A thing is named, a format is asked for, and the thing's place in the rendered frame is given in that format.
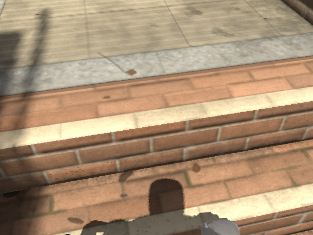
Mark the right robot thigh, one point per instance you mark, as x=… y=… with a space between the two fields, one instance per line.
x=220 y=226

